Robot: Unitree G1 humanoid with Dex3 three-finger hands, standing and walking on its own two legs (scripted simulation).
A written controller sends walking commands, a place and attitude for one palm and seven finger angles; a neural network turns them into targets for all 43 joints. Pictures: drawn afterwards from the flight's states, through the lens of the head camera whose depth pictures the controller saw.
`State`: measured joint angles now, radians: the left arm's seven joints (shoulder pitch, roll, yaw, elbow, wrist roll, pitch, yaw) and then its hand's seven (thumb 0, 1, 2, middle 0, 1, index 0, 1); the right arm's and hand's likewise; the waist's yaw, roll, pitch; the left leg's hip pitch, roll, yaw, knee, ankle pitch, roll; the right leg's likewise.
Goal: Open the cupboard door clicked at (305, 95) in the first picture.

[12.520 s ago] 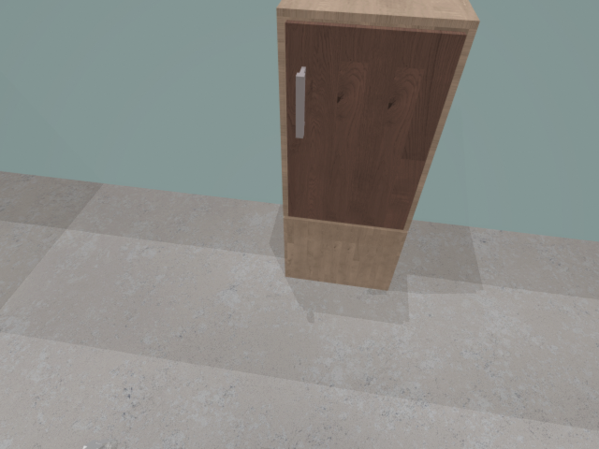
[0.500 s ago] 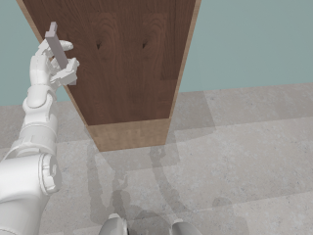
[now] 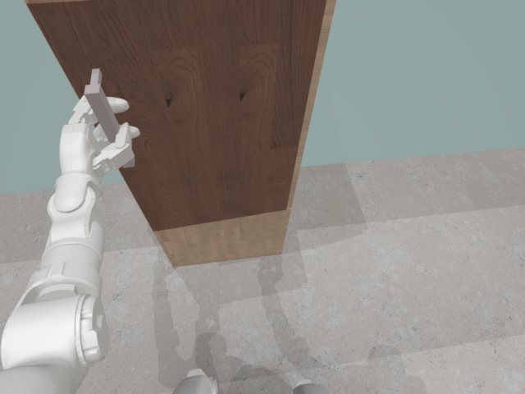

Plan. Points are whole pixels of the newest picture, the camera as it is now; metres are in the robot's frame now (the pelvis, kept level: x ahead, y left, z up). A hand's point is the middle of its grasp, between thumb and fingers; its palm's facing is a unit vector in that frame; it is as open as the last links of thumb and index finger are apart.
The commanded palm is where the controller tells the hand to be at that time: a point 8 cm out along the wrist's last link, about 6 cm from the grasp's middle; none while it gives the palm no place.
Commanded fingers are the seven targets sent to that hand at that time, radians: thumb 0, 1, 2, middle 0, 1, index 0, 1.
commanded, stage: pull the door open along its arc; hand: left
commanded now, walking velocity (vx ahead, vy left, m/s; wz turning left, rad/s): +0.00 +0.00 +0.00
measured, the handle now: (113, 122) +0.53 +0.21 +0.09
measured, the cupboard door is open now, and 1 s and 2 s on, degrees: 4 44 46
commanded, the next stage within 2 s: open thumb and fingers to let go in 0.76 s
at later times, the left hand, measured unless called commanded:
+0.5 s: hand (185, 219) +0.34 +0.09 +0.10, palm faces +0.48 -0.88 +0.01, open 6.0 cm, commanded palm +0.28 +0.11 +0.09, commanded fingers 0.00 0.90 0.90 -0.40 -1.35 -0.40 -1.35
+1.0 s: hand (221, 246) +0.30 +0.04 +0.10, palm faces +0.40 -0.91 -0.02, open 6.1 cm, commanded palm +0.24 +0.08 +0.09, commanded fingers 0.00 0.34 0.66 -0.36 -1.29 -0.36 -1.29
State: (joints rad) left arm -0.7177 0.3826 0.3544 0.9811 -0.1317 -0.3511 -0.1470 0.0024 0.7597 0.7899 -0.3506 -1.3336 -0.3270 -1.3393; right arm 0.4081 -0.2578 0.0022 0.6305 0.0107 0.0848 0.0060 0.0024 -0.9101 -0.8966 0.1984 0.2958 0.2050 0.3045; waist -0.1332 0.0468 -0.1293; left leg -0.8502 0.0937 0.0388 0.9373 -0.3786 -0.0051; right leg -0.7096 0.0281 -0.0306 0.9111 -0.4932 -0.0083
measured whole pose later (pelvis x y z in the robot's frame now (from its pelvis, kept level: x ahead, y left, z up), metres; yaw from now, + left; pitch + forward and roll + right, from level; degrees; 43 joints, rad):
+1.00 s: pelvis +0.01 -0.05 +0.02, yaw +6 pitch +4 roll +1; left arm 0.05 -0.09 -0.26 0.10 0.04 -0.07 0.57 -0.01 0.64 0.78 -0.36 -1.32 -0.39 -1.33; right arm 0.16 -0.20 0.01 0.61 -0.06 0.05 0.01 0.01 -0.91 -0.90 0.20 0.30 0.20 0.30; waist -0.01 0.05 -0.10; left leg -0.55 0.05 -0.04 0.81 -0.34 -0.05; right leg -0.40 0.00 -0.11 0.84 -0.52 -0.06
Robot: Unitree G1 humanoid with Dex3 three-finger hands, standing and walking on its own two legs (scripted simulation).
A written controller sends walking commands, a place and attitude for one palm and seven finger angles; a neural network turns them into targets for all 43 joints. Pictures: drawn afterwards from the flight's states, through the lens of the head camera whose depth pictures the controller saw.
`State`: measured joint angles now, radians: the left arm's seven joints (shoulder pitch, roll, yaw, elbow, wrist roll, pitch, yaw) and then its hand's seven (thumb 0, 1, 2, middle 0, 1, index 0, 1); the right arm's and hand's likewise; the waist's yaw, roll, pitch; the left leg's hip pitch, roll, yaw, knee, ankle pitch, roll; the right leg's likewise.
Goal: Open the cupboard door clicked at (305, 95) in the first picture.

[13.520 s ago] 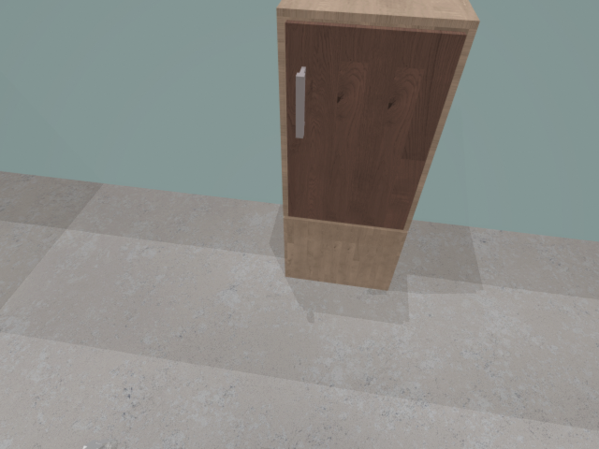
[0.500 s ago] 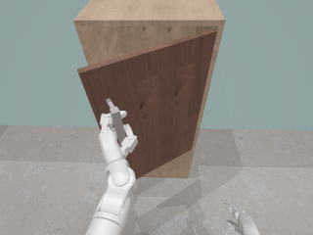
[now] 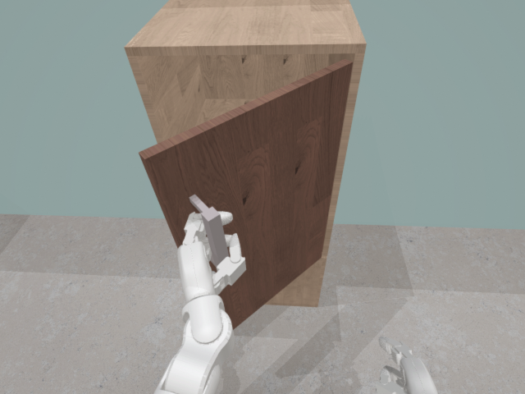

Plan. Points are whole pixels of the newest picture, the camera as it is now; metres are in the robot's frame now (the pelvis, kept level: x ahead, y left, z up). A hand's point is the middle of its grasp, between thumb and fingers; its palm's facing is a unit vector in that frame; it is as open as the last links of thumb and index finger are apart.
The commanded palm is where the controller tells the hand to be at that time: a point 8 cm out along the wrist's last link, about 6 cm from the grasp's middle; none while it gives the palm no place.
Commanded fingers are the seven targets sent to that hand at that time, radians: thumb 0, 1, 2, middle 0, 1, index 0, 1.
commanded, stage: open thumb and fingers to let go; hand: left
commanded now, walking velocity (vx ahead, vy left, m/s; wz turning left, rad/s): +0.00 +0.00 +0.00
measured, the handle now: (211, 239) +0.33 +0.10 +0.08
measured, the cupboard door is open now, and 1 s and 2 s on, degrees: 44 46 46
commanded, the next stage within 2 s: slide the hand sideways off the handle in 0.68 s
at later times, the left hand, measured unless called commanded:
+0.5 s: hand (229, 263) +0.29 +0.06 +0.08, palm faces +0.29 -0.96 -0.02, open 13.8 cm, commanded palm +0.25 +0.10 +0.07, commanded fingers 0.00 -0.50 0.30 -0.21 -0.65 -0.21 -0.65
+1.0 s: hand (231, 287) +0.26 +0.06 +0.07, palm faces -0.17 -0.99 -0.02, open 16.2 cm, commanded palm +0.24 +0.10 +0.07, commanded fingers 0.00 -0.50 0.30 -0.15 -0.30 -0.15 -0.30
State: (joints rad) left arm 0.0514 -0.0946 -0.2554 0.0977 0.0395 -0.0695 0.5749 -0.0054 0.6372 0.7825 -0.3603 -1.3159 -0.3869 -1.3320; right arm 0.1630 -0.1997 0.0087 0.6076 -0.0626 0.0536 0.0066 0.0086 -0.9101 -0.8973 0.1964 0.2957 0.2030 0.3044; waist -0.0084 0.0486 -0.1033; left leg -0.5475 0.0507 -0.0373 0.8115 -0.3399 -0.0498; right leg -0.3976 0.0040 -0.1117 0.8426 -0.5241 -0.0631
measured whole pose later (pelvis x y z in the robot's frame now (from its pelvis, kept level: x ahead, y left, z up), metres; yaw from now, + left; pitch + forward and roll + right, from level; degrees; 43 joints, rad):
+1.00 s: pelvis -0.03 +0.03 -0.01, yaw -1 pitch +5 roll -1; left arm 0.01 0.03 -0.30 0.14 -0.06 -0.21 0.14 -0.02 -0.50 0.30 -0.21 -0.37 -0.14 -0.39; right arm 0.23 -0.21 0.03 0.54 0.00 0.00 0.00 0.01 -0.91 -0.90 0.20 0.30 0.20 0.30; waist 0.00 0.06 -0.07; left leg -0.63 0.03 -0.02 0.87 -0.33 -0.02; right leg -0.48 -0.02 -0.09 0.89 -0.50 -0.02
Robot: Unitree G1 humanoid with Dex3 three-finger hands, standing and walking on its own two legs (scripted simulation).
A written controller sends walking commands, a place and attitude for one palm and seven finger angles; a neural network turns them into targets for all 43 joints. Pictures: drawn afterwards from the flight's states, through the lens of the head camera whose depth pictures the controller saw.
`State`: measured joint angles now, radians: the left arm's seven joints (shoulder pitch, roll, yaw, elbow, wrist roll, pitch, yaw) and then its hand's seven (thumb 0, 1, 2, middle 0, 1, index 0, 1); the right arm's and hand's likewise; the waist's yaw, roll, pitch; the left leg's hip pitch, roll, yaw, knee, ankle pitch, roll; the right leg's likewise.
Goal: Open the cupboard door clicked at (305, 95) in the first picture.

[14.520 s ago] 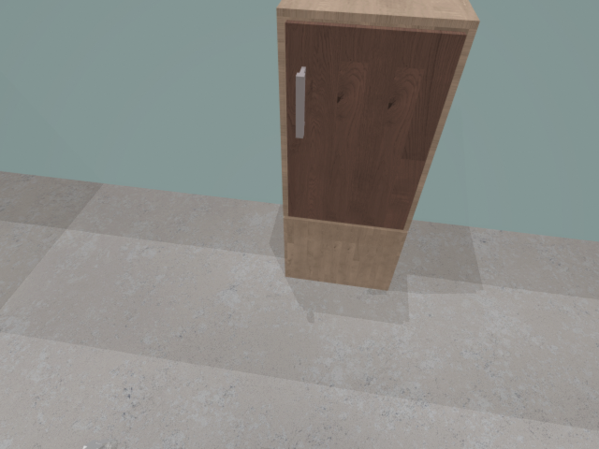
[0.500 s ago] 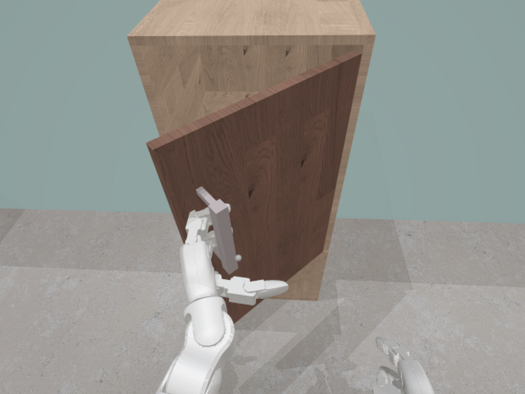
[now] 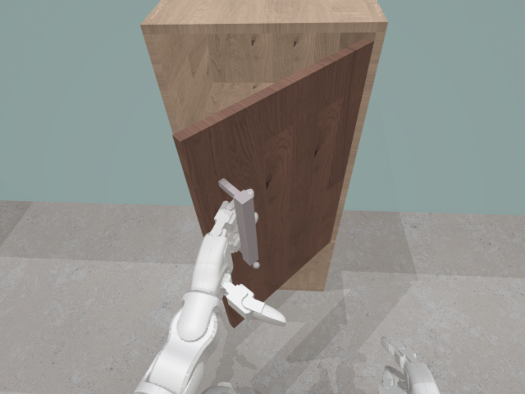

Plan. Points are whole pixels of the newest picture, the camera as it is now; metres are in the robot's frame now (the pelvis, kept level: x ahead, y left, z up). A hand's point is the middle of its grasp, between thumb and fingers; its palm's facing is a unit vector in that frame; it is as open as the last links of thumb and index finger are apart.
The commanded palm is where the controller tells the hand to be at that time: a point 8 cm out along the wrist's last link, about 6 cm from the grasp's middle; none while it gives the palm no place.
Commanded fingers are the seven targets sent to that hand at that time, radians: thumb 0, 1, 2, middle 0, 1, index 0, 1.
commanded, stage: slide the hand sideways off the handle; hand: left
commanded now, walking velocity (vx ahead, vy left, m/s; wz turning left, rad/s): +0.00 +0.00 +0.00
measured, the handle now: (239, 224) +0.35 +0.06 +0.08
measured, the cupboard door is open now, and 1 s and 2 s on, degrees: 46 46 46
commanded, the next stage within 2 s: draw the hand back to the body in 0.98 s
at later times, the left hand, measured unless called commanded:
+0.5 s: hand (231, 289) +0.24 +0.06 +0.09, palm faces -0.07 -1.00 +0.02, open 16.3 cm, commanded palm +0.22 +0.11 +0.08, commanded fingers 0.00 -0.50 0.30 -0.15 -0.30 -0.15 -0.30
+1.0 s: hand (199, 326) +0.19 +0.09 +0.08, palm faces -0.04 -1.00 -0.01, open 16.3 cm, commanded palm +0.17 +0.15 +0.08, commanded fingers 0.00 -0.50 0.30 -0.15 -0.30 -0.15 -0.30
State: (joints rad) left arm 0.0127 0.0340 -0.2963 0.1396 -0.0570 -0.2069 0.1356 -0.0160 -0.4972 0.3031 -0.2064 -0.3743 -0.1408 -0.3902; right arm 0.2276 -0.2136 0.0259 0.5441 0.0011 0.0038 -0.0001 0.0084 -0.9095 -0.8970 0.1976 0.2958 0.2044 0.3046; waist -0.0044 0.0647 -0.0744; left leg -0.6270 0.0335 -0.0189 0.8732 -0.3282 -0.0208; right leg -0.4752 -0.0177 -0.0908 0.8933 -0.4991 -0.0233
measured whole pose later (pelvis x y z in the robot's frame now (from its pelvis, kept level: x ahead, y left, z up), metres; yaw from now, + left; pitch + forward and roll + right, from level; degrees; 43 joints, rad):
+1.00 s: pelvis +0.02 -0.01 -0.01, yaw -1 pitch +7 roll +0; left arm 0.64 0.12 -0.14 -0.36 -0.13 -0.28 -0.05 -0.02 -0.50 0.30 -0.15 -0.30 -0.15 -0.30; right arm 0.29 -0.23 0.01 0.41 0.01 -0.07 -0.02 0.01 -0.91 -0.90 0.20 0.30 0.20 0.30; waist 0.01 0.06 -0.12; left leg -0.69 0.05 -0.02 0.97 -0.40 -0.03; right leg -0.54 -0.01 -0.08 0.99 -0.57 -0.03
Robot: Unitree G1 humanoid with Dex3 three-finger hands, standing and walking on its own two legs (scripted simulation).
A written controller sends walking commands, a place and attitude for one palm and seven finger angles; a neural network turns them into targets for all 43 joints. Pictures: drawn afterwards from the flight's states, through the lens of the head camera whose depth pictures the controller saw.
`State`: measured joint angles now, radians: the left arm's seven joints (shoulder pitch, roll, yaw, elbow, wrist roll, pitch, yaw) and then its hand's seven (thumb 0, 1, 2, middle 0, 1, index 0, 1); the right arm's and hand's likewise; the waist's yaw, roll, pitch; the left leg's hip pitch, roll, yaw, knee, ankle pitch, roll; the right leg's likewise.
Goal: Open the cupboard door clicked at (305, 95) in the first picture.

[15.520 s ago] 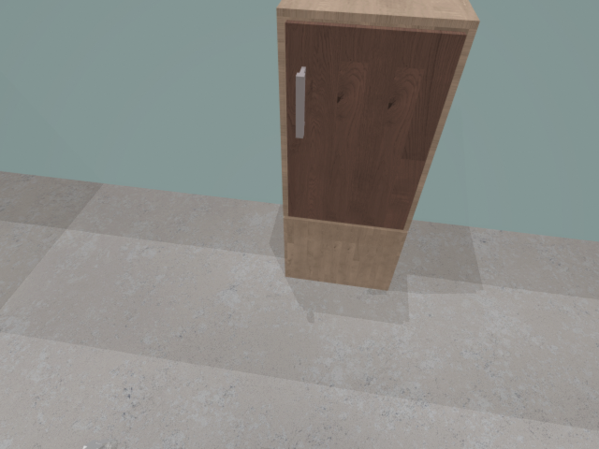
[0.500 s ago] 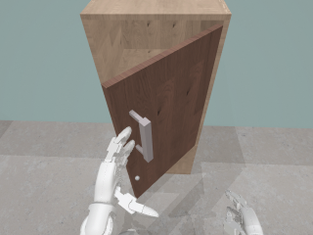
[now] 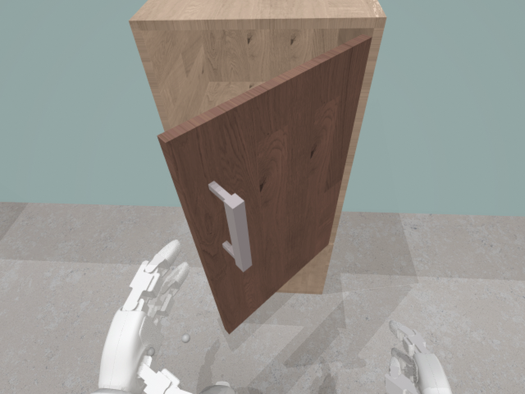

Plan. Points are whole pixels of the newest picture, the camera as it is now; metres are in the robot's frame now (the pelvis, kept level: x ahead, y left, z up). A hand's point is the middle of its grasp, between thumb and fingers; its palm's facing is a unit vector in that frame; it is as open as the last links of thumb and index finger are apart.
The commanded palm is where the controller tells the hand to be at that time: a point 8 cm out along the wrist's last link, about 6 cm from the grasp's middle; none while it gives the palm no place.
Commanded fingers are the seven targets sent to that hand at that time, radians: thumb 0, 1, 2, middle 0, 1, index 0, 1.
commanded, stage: draw the hand back to the body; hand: left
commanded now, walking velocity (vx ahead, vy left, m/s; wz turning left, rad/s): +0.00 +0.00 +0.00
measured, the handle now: (231, 229) +0.33 +0.07 +0.10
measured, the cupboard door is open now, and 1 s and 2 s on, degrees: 46 46 46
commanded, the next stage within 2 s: step back with the hand held close in 1.66 s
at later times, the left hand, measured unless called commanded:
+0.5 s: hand (132, 322) +0.18 +0.16 +0.13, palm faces -0.02 -1.00 -0.05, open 16.3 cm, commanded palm +0.15 +0.21 +0.14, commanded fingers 0.00 -0.43 0.33 -0.15 -0.30 -0.15 -0.30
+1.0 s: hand (44, 277) +0.21 +0.25 +0.18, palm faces +0.28 -0.89 -0.35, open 12.5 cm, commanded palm +0.16 +0.29 +0.20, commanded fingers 0.00 0.44 0.70 -0.18 -0.30 -0.18 -0.30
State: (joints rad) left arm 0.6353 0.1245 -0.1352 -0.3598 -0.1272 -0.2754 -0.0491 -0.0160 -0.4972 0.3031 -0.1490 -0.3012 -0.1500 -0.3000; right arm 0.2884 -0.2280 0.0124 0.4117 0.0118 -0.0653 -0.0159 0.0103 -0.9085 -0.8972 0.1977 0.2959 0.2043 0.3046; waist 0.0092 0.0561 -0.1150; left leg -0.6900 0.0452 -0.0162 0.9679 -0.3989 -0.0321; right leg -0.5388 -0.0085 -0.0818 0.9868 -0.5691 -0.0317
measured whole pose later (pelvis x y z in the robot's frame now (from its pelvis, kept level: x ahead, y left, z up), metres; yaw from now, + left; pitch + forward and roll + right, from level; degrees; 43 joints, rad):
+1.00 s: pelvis +0.02 +0.04 +0.06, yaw -2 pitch -3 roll -1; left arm 0.55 0.31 0.15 -0.45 -0.04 -0.04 0.12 -0.01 0.11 0.57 -0.18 -0.30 -0.18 -0.30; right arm 0.21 -0.21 0.07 0.58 0.00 -0.12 -0.10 0.01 -0.91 -0.90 0.20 0.30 0.21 0.31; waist 0.06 0.05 0.00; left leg -0.25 0.01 0.05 0.54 -0.24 0.02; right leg -0.09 -0.03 -0.03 0.48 -0.34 0.02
